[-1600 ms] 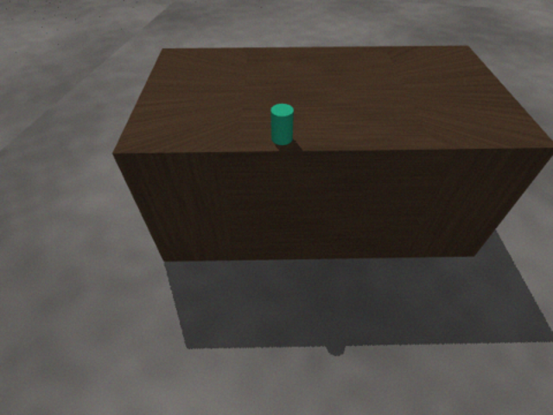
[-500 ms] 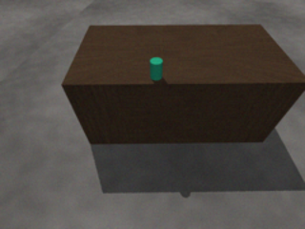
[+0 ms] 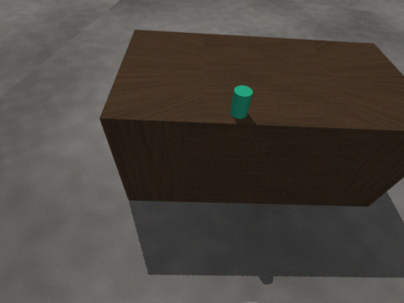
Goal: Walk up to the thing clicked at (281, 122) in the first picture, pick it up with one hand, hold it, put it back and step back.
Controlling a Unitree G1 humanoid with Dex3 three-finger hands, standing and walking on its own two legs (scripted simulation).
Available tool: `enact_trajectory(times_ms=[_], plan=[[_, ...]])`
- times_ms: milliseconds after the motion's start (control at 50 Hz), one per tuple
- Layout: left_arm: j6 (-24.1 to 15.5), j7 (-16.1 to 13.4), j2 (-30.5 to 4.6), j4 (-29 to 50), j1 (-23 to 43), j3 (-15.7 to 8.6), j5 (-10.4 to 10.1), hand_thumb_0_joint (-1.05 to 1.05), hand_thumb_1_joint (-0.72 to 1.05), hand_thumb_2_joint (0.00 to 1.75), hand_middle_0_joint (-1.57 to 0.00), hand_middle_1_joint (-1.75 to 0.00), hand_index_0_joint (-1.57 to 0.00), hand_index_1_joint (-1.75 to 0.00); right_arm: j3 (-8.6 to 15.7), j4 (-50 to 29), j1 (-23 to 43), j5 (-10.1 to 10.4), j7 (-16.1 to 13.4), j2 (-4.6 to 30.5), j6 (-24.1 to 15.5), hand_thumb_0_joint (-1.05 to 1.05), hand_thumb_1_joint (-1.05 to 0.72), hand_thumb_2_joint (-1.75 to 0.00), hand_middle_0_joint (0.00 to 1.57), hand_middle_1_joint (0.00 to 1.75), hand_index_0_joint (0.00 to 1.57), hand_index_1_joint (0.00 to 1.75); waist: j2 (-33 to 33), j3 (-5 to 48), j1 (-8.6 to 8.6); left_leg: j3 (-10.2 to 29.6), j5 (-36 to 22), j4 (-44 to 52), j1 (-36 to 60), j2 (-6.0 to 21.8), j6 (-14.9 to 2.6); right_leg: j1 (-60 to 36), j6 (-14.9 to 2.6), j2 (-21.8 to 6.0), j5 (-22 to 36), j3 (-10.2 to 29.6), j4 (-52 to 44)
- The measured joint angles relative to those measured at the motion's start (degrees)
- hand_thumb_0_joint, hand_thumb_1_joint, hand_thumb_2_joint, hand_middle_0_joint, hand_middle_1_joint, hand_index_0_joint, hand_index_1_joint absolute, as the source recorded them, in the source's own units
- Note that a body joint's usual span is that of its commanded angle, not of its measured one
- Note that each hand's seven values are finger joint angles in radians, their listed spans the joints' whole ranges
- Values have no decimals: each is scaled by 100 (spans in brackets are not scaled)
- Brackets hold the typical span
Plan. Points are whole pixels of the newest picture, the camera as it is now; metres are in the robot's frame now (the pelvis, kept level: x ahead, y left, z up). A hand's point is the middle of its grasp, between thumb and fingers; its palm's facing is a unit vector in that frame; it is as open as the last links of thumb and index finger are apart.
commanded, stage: walk up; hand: right
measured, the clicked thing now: (240, 102) +0.79 -0.15 -0.10
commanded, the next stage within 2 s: none
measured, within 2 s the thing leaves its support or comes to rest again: neither
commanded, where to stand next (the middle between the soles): +0.43 +0.07 m, yaw -2 degrees
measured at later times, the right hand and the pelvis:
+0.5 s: hand (309, 264) +0.24 -0.26 -0.15, palm faces -0.03 +0.95 -0.30, open 7.4 cm; pelvis +0.20 +0.01 +0.01, yaw +0 degrees
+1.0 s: hand (265, 188) +0.43 -0.17 -0.11, palm faces -0.03 +0.92 -0.39, open 7.4 cm; pelvis +0.34 +0.09 +0.01, yaw +0 degrees
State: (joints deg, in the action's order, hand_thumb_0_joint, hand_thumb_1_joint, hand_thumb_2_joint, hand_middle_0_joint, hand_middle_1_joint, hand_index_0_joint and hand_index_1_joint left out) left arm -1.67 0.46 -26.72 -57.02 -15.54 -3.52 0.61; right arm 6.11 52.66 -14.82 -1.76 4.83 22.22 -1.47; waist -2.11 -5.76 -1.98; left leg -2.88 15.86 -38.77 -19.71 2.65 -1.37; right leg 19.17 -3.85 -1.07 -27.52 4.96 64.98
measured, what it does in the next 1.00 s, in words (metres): walks ahead: right foot, then left foot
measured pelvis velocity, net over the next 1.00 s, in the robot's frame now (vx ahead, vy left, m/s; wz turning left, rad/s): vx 0.34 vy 0.09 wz -0.01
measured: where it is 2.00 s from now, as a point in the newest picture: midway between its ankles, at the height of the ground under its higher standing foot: (180, 268)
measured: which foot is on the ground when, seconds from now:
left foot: down 0.00-0.38, up 0.40-0.78, down 0.80-1.00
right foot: up 0.00-0.34, down 0.36-0.82, up 0.84-1.00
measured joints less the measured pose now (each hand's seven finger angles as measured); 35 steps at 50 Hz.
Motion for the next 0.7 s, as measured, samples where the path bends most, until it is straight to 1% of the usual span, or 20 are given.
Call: enact_trajectory(times_ms=[40, 100, 140, 180, 240, 300, 340, 360, 380, 400, 440, 460, 500, 560, 620, 660, 700], plan=[[-87, 49, 38, 116, 50, 35, -67, 1, 91, 90, -20, -30, -21, -30, -86, -11, -142, 29, -34, -104, -11, 1, -90, -89, 20, 30, 20, 30, -53, 21, -6, -91, -87, 412, 334, -72, -33, 415, 19, 11, 422, -128, 29], [-133, 129, 105, 241, 73, 46, -81, 0, 91, 90, -21, -30, -21, -30, -157, -56, -380, 52, -62, -187, -86, 1, -90, -89, 20, 30, 20, 30, -100, 69, -41, -178, -156, 945, 800, -232, -79, 772, 171, -58, 929, -222, -419], [-121, 166, 164, 292, 59, 55, -60, 0, 91, 90, -21, -30, -21, -30, -178, -98, -517, 52, -77, -186, -120, 1, -90, -89, 20, 31, 20, 30, -78, 105, -45, -227, -128, 1183, 1053, -320, -132, 875, 270, -120, 1099, -290, -894], [-97, 197, 221, 325, 44, 56, -28, 0, 91, 90, -21, -30, -21, -30, -184, -152, -610, 45, -87, -157, -144, 1, -90, -89, 20, 31, 20, 30, -36, 121, -43, -285, -61, 1346, 1261, -396, -166, 932, 331, -189, 1208, -359, -1359], [-67, 237, 305, 358, 67, 54, 19, 0, 91, 90, -21, -30, -21, -30, -171, -257, -700, 46, -90, -81, -161, 1, -90, -89, 20, 31, 20, 30, 91, 86, -86, -300, 109, 1446, 1497, -458, -178, 870, 327, -271, 1343, -517, -2064], [-104, 243, 363, 443, 107, 50, 21, 0, 91, 90, -21, -30, -21, -30, -168, -367, -746, 42, -99, -3, -136, 1, -90, -89, 20, 31, 20, 30, 215, 36, -104, -316, 389, 1352, 1646, -473, -139, 663, 254, -267, 1534, -656, -2721], [-151, 219, 383, 519, 130, 40, 17, 0, 91, 90, -21, -30, -21, -30, -167, -452, -769, 47, -120, 33, -95, 1, -90, -89, 20, 31, 20, 30, 291, 12, -116, -312, 688, 1102, 1686, -447, -86, 405, 190, -181, 1611, -761, -3112], [-191, 192, 400, 560, 150, 32, 20, 0, 91, 90, -21, -30, -21, -30, -167, -490, -780, 64, -133, 56, -70, 1, -90, -89, 20, 31, 20, 30, 370, -7, -115, -285, 897, 844, 1661, -381, -57, 259, 151, -95, 1891, -808, -3285], [-237, 156, 457, 592, 207, 19, 31, 0, 91, 90, -21, -30, -21, -30, -158, -492, -746, 84, -155, 86, -33, 1, -90, -89, 20, 31, 20, 30, 535, -71, -109, -220, 1069, 399, 1554, -227, -60, 181, 146, 19, 1904, -905, -3233], [-290, 127, 478, 669, 238, 15, 38, 0, 91, 90, -21, -30, -21, -30, -165, -491, -696, 94, -179, 71, 12, 1, -90, -89, 20, 31, 20, 30, 602, -114, -89, -91, 1101, -249, 1330, -182, -65, 149, 144, 64, 1742, -969, -3095], [-359, 85, 485, 820, 249, 38, -8, 0, 91, 90, -21, -30, -21, -30, -240, -492, -614, 86, -202, 26, 81, 1, -90, -89, 20, 30, 20, 30, 526, -106, 32, 113, 1327, -1552, 784, -337, -59, 76, 113, 4, 1442, -953, -2904], [-369, 68, 503, 873, 235, 54, -33, 0, 91, 90, -21, -30, -21, -30, -272, -484, -569, 82, -206, 30, 97, 1, -90, -89, 20, 30, 20, 30, 487, -82, 94, 176, 1368, -2050, 513, -396, -48, -10, 95, -40, 1362, -934, -2916], [-385, 37, 561, 949, 161, 98, -64, 0, 91, 90, -21, -30, -21, -30, -286, -496, -462, 104, -196, 92, 97, 1, -91, -89, 20, 30, 20, 30, 493, -42, 183, 339, 1184, -2572, 37, -391, -27, -256, 112, -89, 1318, -926, -3099], [-422, 28, 601, 978, -42, 151, -68, 0, 90, 89, -21, -30, -21, -30, -239, -600, -274, 115, -158, 217, 68, 1, -91, -89, 20, 30, 20, 30, 566, 11, 250, 588, 719, -2436, -489, -191, 30, -584, 191, -88, 1309, -907, -3400], [-421, 50, 570, 976, -232, 165, -30, 0, 90, 89, -21, -30, -21, -30, -162, -691, -97, 105, -112, 296, 61, 1, -91, -89, 20, 30, 20, 30, 606, 10, 270, 697, 325, -1846, -806, 36, 139, -828, 249, -90, 1231, -906, -3559], [-405, 73, 513, 983, -320, 148, 5, 0, 90, 89, -21, -30, -21, -30, -122, -703, -17, 89, -71, 309, 66, 1, -91, -89, 20, 30, 20, 30, 591, 1, 278, 594, 126, -1255, -885, 188, 187, -955, 291, -113, 1136, -938, -3597], [-400, 90, 437, 1010, -389, 123, 31, 0, 90, 89, -21, -30, -21, -30, -102, -687, 34, 72, -29, 307, 67, 1, -91, -89, 20, 30, 20, 30, 560, -11, 316, 456, -106, -640, -854, 288, 187, -1041, 356, -134, 999, -973, -3553]])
